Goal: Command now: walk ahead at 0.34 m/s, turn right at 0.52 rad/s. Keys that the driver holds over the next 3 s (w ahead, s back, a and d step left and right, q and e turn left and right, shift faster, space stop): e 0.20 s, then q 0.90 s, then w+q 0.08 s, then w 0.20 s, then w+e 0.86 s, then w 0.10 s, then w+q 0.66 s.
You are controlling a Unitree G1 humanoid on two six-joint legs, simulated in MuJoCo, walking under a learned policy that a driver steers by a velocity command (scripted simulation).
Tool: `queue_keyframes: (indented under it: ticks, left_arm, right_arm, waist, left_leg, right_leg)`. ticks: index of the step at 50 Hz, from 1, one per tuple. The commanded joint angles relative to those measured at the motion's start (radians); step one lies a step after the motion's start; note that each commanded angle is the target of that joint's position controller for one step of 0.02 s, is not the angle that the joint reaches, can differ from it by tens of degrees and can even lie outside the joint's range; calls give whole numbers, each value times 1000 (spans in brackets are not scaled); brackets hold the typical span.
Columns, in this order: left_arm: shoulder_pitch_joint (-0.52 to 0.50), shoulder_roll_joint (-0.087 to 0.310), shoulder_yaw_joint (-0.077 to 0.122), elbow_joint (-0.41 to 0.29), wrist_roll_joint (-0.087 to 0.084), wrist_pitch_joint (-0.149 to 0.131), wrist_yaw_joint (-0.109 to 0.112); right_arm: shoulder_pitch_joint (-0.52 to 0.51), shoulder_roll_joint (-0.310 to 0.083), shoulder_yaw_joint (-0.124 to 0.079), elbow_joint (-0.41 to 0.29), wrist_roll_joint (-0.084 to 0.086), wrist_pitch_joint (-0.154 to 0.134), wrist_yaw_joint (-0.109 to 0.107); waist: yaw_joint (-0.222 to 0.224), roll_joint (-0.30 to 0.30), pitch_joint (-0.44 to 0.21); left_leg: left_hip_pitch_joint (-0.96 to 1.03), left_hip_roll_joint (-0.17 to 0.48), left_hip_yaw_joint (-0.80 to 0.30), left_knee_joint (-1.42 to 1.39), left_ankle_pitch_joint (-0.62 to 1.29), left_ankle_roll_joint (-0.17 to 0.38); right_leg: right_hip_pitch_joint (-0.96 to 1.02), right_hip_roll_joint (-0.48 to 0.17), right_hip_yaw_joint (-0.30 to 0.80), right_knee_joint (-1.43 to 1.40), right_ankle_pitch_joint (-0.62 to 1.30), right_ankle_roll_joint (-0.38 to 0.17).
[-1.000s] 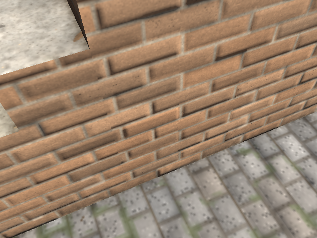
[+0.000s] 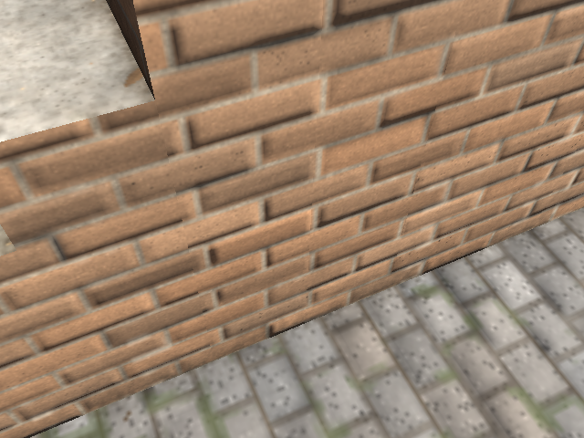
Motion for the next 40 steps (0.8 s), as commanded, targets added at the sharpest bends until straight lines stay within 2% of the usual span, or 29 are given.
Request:
queue_keyframes:
  ticks: [1, 3, 4, 7, 8, 9, 10, 11, 12, 13, 14, 15, 16, 17, 18, 19, 22, 24, 25, 27, 30, 32, 34, 35, 36, 37, 38, 39, 40]
  left_arm:
    - [-169, 47, 5, -130, 1, -34, -8]
    - [-182, 9, -11, -144, 10, -51, -16]
    - [-166, 5, -14, -142, 7, -53, -24]
    - [-121, 44, -3, -141, 1, -41, -34]
    - [-85, 50, 2, -133, 4, -35, -35]
    - [-29, 68, 16, -112, 11, -35, -35]
    - [68, 116, 44, -82, 14, -34, -26]
    - [178, 172, 63, -65, 14, -37, -12]
    - [160, 310, 75, -108, 40, -52, 3]
    - [159, 233, 57, -113, 47, -77, -8]
    - [114, 183, 35, -91, 43, -92, -14]
    - [60, 120, 15, -76, 29, -98, -19]
    - [-18, 66, -6, -74, 28, -96, -18]
    - [-78, 31, -23, -68, 39, -98, -17]
    - [-112, 18, -28, -60, 54, -105, -15]
    - [-127, 10, -31, -44, 59, -108, -7]
    - [-127, 35, -22, -6, 59, -100, 13]
    - [-102, 84, -3, 15, 51, -78, 25]
    - [-89, 99, 3, 24, 45, -68, 26]
    - [-78, 112, 14, 34, 40, -45, 27]
    - [-76, 101, 18, 38, 35, -20, 36]
    - [-87, 107, 23, 34, 34, -7, 43]
    - [-93, 129, 34, 38, 24, 5, 55]
    - [-104, 130, 36, 38, 16, 9, 60]
    - [-89, 120, 37, 40, 3, 7, 67]
    - [-95, 105, 33, 26, 17, -5, 67]
    - [-140, 53, 15, -29, 59, -20, 62]
    - [-197, 55, 13, -16, 63, -33, 49]
    - [-156, 82, 20, -7, 39, -41, 32]
  right_arm:
    - [25, -146, -43, -46, -16, -30, -18]
    - [19, -173, -51, -28, -10, -24, -15]
    - [1, -190, -56, -26, -4, -17, -11]
    - [-8, -228, -69, -13, 18, -3, 6]
    - [-25, -230, -69, -12, 28, 3, 10]
    - [-21, -211, -64, -6, 30, 7, 9]
    - [6, -163, -48, 3, 20, 7, 8]
    - [13, -101, -25, -17, -16, 3, 8]
    - [13, -34, 5, -97, -44, -9, 7]
    - [3, -136, -19, -51, -8, -11, 11]
    - [-12, -150, -22, -42, 19, -1, 10]
    - [-12, -147, -21, -25, 11, 13, 1]
    - [-13, -143, -20, -10, -6, 26, -10]
    - [30, -133, -19, 17, -9, 41, -12]
    - [77, -116, -16, 45, -8, 50, -10]
    - [98, -102, -13, 64, -10, 52, -12]
    - [15, -64, 6, 38, -1, 52, -9]
    - [-41, -84, 4, 7, 2, 55, -5]
    - [-55, -80, 6, -12, 5, 55, -3]
    - [-104, -84, 6, -45, 4, 49, -3]
    - [-112, -68, 11, -64, 5, 40, 6]
    - [-106, -64, 11, -72, 13, 36, 21]
    - [-92, -56, 15, -77, 18, 25, 40]
    - [-61, -62, 11, -69, 21, 18, 47]
    - [-34, -91, 0, -62, 16, 9, 43]
    - [19, -164, -23, -57, 10, 5, 32]
    - [24, -306, -59, -68, -13, 1, 13]
    - [58, -239, -48, -63, -22, -1, 2]
    - [9, -215, -40, -68, -18, -8, 2]
  waist:
    - [-55, 72, 47]
    - [-54, 110, 27]
    - [-41, 130, 25]
    - [-16, 163, 16]
    - [13, 160, 4]
    - [41, 145, -19]
    - [84, 77, -73]
    - [131, -97, -107]
    - [80, -361, -178]
    - [134, -160, -266]
    - [95, -156, -175]
    - [60, -116, -124]
    - [23, -97, -96]
    - [-19, -111, -98]
    - [-44, -117, -111]
    - [-49, -106, -132]
    - [-12, -100, -96]
    - [19, -95, -75]
    - [26, -88, -65]
    - [39, -76, -22]
    - [43, -63, -24]
    - [38, -65, -51]
    - [27, -49, -81]
    - [5, -54, -97]
    - [-8, -29, -120]
    - [-20, 57, -149]
    - [1, 313, -148]
    - [-55, 252, -226]
    - [-25, 164, -208]
  left_leg:
    - [211, 271, -295, -332, -173, 136]
    - [175, 245, -158, -304, 20, 124]
    - [134, 232, -107, -291, 60, 117]
    - [77, 249, -60, -226, 124, 96]
    - [62, 251, -42, -178, 162, 75]
    - [38, 234, -9, -97, 200, 49]
    - [-21, 183, 52, 95, 293, 11]
    - [-252, 118, 84, 402, 46, -54]
    - [-553, -17, 6, 719, -380, -113]
    - [-535, 12, -177, 832, -344, -113]
    - [-543, 45, -179, 820, -268, -101]
    - [-506, 76, -180, 757, -201, -94]
    - [-432, 96, -198, 679, -130, -101]
    - [-306, 99, -199, 626, -56, -107]
    - [-220, 85, -189, 589, 8, -114]
    - [-173, 79, -184, 538, 44, -116]
    - [-144, 72, -181, 348, 72, -110]
    - [-187, 66, -172, 319, 27, -107]
    - [-213, 64, -167, 319, 0, -105]
    - [-272, 61, -157, 330, -60, -101]
    - [-304, 57, -141, 311, -120, -96]
    - [-281, 42, -118, 266, -117, -82]
    - [-227, 26, -98, 162, -65, -51]
    - [-165, 4, -79, 62, 20, -28]
    - [-63, -17, -87, -36, 158, 3]
    - [110, 46, -203, -60, 461, 55]
    - [257, 292, -578, -57, 891, 250]
    - [314, 352, -627, -100, 967, 354]
    - [304, 317, -537, -86, 941, 329]
  right_leg:
    - [-247, -56, 37, -105, 64, -6]
    - [-115, -57, 1, -233, 70, -1]
    - [-40, -51, -20, -290, 53, -1]
    - [111, -20, -69, -423, 67, -16]
    - [179, -2, -86, -501, 132, -32]
    - [279, 33, -107, -570, 190, -53]
    - [443, 74, -102, -609, 199, -89]
    - [662, -25, 66, -641, 467, -132]
    - [748, -352, 617, -769, 661, -325]
    - [695, -404, 627, -816, 573, -406]
    - [614, -369, 486, -810, 565, -371]
    - [531, -303, 369, -802, 572, -309]
    - [451, -255, 279, -805, 635, -259]
    - [360, -210, 181, -821, 719, -230]
    - [320, -186, 113, -830, 780, -216]
    - [319, -173, 66, -837, 820, -208]
    - [352, -167, 10, -855, 776, -187]
    - [407, -205, 36, -861, 700, -212]
    - [425, -223, 44, -863, 645, -238]
    - [457, -255, 72, -861, 593, -279]
    - [531, -287, 72, -824, 701, -299]
    - [575, -294, 52, -781, 816, -288]
    - [606, -283, 23, -719, 918, -253]
    - [600, -257, -14, -667, 931, -222]
    - [565, -217, -59, -590, 922, -170]
    - [418, -144, -114, -442, 739, -94]
    - [87, 30, -152, -211, 169, 13]
    - [-4, 70, 17, 5, -247, 39]
    - [-48, 35, 79, 76, -224, 38]
Next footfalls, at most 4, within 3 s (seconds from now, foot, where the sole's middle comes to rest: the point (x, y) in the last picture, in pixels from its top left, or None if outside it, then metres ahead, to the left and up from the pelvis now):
0.22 right None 0.11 -0.18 -0.77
0.74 left None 0.15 0.03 -0.77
1.18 right None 0.20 -0.22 -0.77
1.58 left None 0.20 0.06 -0.77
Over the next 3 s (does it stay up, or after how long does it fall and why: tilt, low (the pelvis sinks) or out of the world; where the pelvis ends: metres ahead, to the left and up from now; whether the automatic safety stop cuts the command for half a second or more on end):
stays up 0.14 -0.06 0.01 its command is cut before an obstacle after 1.4 s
